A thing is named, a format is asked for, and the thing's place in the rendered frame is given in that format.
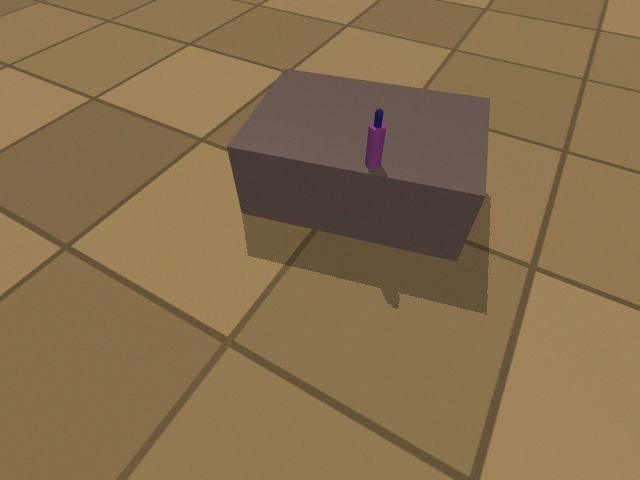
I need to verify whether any bottle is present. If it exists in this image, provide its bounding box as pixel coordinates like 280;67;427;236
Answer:
365;109;386;168

